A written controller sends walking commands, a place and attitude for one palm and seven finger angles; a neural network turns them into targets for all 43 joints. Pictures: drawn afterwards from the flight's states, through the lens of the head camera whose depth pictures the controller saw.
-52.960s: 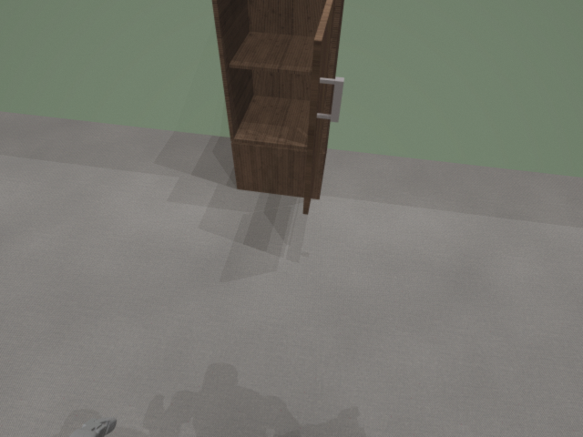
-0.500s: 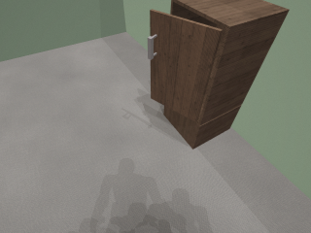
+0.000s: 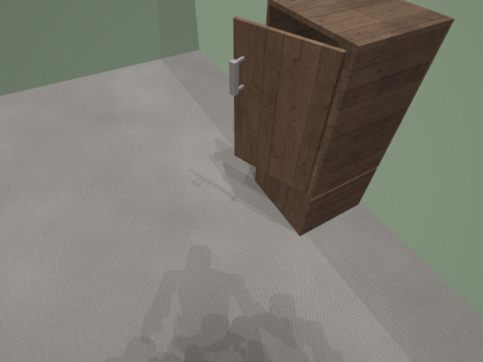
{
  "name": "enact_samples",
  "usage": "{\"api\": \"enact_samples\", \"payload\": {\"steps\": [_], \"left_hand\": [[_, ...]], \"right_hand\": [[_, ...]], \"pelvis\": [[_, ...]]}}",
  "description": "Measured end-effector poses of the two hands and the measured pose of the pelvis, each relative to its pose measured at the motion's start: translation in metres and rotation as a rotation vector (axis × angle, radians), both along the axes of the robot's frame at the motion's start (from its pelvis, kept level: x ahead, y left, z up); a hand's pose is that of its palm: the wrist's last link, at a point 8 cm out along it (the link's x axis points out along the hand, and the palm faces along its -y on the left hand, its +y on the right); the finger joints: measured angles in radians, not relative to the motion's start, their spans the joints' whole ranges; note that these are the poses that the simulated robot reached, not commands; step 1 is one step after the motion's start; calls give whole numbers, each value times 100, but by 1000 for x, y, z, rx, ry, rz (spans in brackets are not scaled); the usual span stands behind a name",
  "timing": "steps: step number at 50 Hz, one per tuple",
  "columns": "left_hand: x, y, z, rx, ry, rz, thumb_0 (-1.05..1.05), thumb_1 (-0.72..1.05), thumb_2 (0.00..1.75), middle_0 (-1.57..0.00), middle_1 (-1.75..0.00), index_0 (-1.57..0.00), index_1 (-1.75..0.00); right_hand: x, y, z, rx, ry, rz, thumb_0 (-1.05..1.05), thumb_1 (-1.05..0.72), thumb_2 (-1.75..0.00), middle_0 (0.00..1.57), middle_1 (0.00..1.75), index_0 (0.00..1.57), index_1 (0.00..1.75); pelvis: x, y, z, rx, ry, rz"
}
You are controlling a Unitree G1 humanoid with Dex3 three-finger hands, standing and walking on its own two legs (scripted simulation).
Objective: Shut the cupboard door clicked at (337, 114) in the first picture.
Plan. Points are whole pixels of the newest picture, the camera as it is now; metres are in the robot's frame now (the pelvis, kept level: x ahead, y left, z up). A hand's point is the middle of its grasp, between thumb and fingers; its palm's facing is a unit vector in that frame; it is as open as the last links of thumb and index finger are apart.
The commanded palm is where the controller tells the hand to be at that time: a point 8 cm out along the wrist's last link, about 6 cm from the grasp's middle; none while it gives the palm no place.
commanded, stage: walk to a spot facing it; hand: left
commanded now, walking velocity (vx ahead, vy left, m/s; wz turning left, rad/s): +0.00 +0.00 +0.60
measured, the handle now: (237, 75) +0.99 +0.07 -0.04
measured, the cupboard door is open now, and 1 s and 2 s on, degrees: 22 22 22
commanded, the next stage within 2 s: turn to face it in 1.96 s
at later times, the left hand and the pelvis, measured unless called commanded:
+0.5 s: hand out of the picture +0.00 +0.24 -0.20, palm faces +0.26 -0.93 -0.25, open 7.4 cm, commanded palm none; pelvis +0.00 +0.02 -0.02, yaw +16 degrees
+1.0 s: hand out of the picture -0.05 +0.18 -0.16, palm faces +0.61 -0.75 -0.27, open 7.4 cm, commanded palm none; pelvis +0.04 -0.01 -0.01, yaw +38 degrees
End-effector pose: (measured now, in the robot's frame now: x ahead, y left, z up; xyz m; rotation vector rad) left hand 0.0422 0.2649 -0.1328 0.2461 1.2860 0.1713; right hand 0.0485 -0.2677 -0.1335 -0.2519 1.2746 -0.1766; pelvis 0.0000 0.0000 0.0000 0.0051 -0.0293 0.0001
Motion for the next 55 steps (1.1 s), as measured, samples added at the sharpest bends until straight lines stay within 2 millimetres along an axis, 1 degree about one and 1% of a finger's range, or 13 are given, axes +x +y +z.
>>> {"api": "enact_samples", "payload": {"steps": [9,15,20,23,27,31,35,38,42,45,48,51,55], "left_hand": [[-3,-6,-7,2,-9,69,0,91,89,-20,-30,-21,-30],[-29,-6,-23,-28,-8,162,0,90,89,-20,-30,-21,-30],[-54,9,-44,-52,23,239,0,90,89,-21,-30,-21,-30],[-60,16,-39,-40,43,273,0,91,89,-20,-30,-21,-30],[-56,22,-22,-20,-2,312,0,91,89,-20,-30,-20,-30],[-47,21,-7,13,-63,343,0,91,89,-20,-30,-20,-30],[-43,10,1,53,-126,384,0,91,89,-20,-30,-20,-30],[-53,-2,4,82,-140,421,0,91,89,-20,-30,-20,-30],[-74,-22,9,71,-98,488,0,91,89,-20,-30,-21,-30],[-89,-34,9,47,-74,545,0,90,89,-20,-30,-21,-30],[-107,-44,6,23,-62,620,0,90,89,-21,-30,-21,-30],[-133,-53,0,-2,-31,707,0,90,89,-21,-30,-21,-30],[-173,-63,-15,-46,55,815,0,90,89,-21,-30,-21,-30]], "right_hand": [[2,7,-12,24,56,29,0,-90,-90,20,29,20,30],[9,28,-19,36,105,78,0,-91,-90,20,29,20,30],[27,50,-28,31,70,151,0,-90,-90,20,29,20,30],[33,59,-25,32,67,185,0,-90,-90,20,29,20,30],[44,63,-18,36,83,245,0,-90,-90,21,29,20,30],[62,58,-17,41,81,297,0,-90,-90,21,30,20,30],[91,45,-24,48,65,347,0,-90,-90,21,30,20,30],[119,37,-30,52,44,387,0,-90,-90,21,30,20,30],[155,41,-21,56,4,451,1,-91,-90,20,29,20,30],[179,54,-13,67,-15,513,1,-91,-90,20,29,20,30],[204,78,-7,71,-21,597,1,-91,-90,20,29,20,30],[229,113,-4,75,-38,691,1,-91,-90,20,29,19,30],[263,174,-2,92,-113,809,1,-91,-90,20,29,20,30]], "pelvis": [[2,-4,-7,-1,11,62],[1,5,-17,-6,-9,153],[0,22,-32,-5,0,220],[-2,24,-29,0,20,248],[-1,21,-18,-12,48,301],[3,11,-12,-24,60,357],[10,-5,-16,-19,63,421],[14,-16,-20,-4,56,467],[21,-19,-13,15,43,525],[29,-18,-8,30,45,579],[37,-13,-6,34,49,636],[43,-3,-7,31,50,686],[51,20,-17,28,48,736]]}}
